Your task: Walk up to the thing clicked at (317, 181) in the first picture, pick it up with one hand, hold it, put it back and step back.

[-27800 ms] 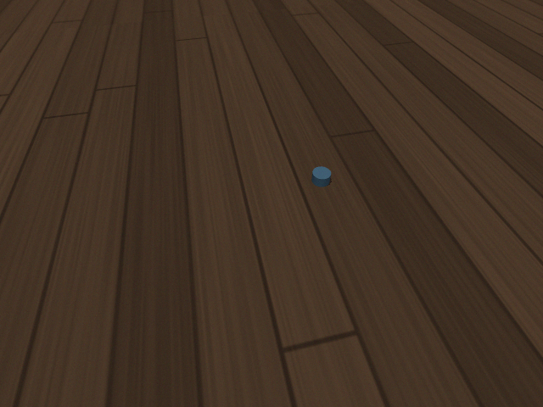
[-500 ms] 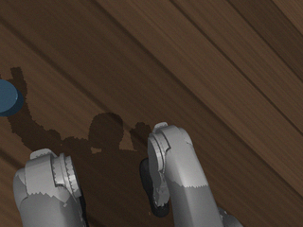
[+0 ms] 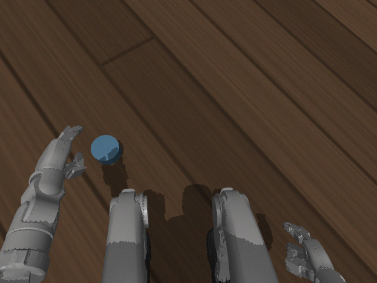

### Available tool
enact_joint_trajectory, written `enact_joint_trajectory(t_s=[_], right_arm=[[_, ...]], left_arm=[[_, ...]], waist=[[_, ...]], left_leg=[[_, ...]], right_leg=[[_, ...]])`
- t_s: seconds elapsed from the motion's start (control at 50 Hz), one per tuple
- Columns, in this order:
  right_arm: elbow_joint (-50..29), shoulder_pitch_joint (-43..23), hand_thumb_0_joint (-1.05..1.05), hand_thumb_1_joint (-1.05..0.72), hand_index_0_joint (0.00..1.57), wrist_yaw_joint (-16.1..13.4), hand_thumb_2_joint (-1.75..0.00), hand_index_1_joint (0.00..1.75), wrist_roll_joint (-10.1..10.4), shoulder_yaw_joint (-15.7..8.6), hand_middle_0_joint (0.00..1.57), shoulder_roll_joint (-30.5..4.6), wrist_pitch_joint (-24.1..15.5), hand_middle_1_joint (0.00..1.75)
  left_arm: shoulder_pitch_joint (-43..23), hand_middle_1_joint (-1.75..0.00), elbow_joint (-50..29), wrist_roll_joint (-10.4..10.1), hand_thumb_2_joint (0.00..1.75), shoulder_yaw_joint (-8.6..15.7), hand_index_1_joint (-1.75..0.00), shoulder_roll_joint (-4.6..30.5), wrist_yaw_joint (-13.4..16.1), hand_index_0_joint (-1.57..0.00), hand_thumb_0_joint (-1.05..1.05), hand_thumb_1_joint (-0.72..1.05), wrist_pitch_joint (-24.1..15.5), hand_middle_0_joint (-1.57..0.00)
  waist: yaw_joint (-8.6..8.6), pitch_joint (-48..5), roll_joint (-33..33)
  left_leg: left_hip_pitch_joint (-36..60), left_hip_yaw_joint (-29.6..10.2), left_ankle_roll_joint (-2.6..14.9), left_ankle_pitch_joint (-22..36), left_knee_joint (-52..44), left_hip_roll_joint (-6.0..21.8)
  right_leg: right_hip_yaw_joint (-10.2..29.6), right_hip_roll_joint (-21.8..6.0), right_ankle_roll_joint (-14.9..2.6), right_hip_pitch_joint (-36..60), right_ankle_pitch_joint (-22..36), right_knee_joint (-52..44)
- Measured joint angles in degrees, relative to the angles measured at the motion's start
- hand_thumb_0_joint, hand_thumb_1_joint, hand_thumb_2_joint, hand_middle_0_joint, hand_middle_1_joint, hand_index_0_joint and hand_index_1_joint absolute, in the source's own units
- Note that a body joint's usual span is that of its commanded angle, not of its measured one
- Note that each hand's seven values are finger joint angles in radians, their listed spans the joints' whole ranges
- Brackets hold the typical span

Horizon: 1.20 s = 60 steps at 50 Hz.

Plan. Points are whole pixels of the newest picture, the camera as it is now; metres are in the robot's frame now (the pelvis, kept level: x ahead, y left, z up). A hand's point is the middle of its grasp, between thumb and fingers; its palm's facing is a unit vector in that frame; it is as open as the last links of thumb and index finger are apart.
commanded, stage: home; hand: left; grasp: from above
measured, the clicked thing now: (106, 150) +0.50 +0.28 -0.43
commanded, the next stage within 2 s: none
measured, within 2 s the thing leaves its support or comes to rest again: neither
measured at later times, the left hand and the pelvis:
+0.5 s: hand (40, 203) +0.26 +0.21 +0.10, palm faces +0.14 -0.97 -0.22, open 7.4 cm; pelvis +0.05 +0.00 +0.19, yaw +5 degrees
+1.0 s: hand out of the picture +0.21 +0.20 +0.21, palm faces +0.17 -0.96 -0.20, open 7.4 cm; pelvis +0.08 +0.00 +0.26, yaw +7 degrees
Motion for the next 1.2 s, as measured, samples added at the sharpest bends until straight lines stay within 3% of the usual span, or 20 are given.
enact_joint_trajectory(t_s=[0.12, 0.2, 0.32, 0.42, 0.6, 0.8, 1.02, 1.2], right_arm=[[-2.34, -2.54, 0.01, -0.91, 0.2, -3.27, -0.9, 0.3, 1.03, -0.11, 0.2, 0.52, -1.16, 0.3], [-2.85, -3.17, 0.01, -0.91, 0.2, -5.26, -0.9, 0.3, 1.54, 0.64, 0.2, 1.75, -1.98, 0.3], [-2.62, -1.52, 0.01, -0.91, 0.2, -8.0, -0.9, 0.3, 2.11, 2.46, 0.2, 3.65, -3.54, 0.3], [-2.19, 1.44, 0.01, -0.9, 0.2, -10.26, -0.9, 0.3, 2.29, 3.71, 0.2, 4.86, -5.2, 0.3], [-2.67, 7.55, 0.01, -0.9, 0.2, -13.59, -0.9, 0.3, 1.87, 3.51, 0.2, 4.81, -7.72, 0.3], [-4.26, 11.02, 0.01, -0.91, 0.2, -15.53, -0.9, 0.3, 1.25, 2.39, 0.2, 3.86, -9.78, 0.3], [-4.76, 9.13, 0.01, -0.9, 0.2, -15.48, -0.9, 0.3, 0.24, 2.71, 0.2, 3.76, -12.3, 0.3], [-3.94, 9.22, 0.01, -0.9, 0.2, -15.34, -0.9, 0.3, -0.03, 2.96, 0.2, 3.86, -13.08, 0.3]], left_arm=[[8.37, -0.3, -7.94, -9.43, 0.89, -0.16, -0.31, -3.86, 0.69, -0.21, 0.01, 0.86, 4.78, -0.21], [13.15, -0.3, -11.97, -14.59, 0.89, -0.22, -0.31, -6.22, 1.64, -0.21, 0.01, 0.88, 8.58, -0.21], [19.45, -0.3, -16.7, -20.16, 0.89, 0.12, -0.3, -9.36, 2.98, -0.21, 0.01, 0.89, 13.39, -0.21], [25.0, -0.3, -20.11, -22.97, 0.89, 0.44, -0.3, -11.24, 3.49, -0.21, 0.01, 0.9, 15.54, -0.2], [36.13, -0.3, -27.58, -23.85, 0.89, -0.98, -0.3, -13.41, 3.65, -0.2, 0.01, 0.9, 17.29, -0.2], [47.29, -0.3, -37.16, -23.77, 0.89, -2.99, -0.3, -14.8, 3.04, -0.2, 0.01, 0.9, 19.36, -0.2], [48.25, -0.3, -37.1, -23.0, 0.89, -3.27, -0.3, -14.85, 1.07, -0.2, 0.01, 0.9, 20.31, -0.2], [47.86, -0.3, -37.19, -22.68, 0.89, -3.38, -0.3, -14.84, 0.95, -0.2, 0.01, 0.9, 19.65, -0.2]], waist=[[1.03, 0.17, -0.34], [1.19, 0.12, -0.42], [1.1, -0.16, -0.16], [0.58, -0.16, 0.2], [-0.19, 0.03, 0.67], [0.6, -0.66, 1.69], [1.99, 0.6, 1.27], [2.14, 1.73, 0.93]], left_leg=[[8.91, 0.52, -0.29, 1.41, -7.81, -0.31], [15.45, 0.85, -0.41, 2.29, -13.52, -0.46], [26.53, 1.22, -0.61, 3.38, -22.7, -0.55], [36.35, 1.55, -0.64, 4.41, -30.74, -0.41], [53.12, 2.55, -0.44, 6.83, -44.49, -0.24], [66.92, 3.23, -0.19, 9.3, -55.1, -0.46], [70.78, 2.98, -0.26, 10.59, -57.34, -1.05], [70.66, 2.79, -0.34, 11.1, -57.28, -1.06]], right_leg=[[-0.1, -0.64, -0.37, 8.8, 1.17, -7.46], [-0.19, -0.98, -0.59, 15.28, 1.96, -13.03], [-0.43, -1.3, -0.85, 26.37, 3.13, -22.28], [-0.58, -1.31, -0.95, 36.22, 4.43, -30.64], [-0.34, -1.29, -0.91, 52.98, 7.46, -45.02], [-0.19, -1.55, -0.66, 66.94, 10.36, -56.24], [-0.55, -2.09, -0.68, 70.81, 11.14, -57.98], [-0.7, -2.06, -0.78, 70.7, 11.54, -57.81]])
